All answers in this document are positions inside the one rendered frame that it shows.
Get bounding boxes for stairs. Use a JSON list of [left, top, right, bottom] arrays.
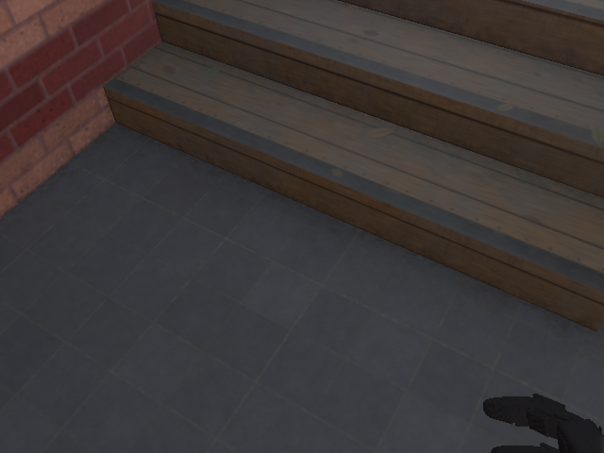
[[103, 0, 604, 331]]

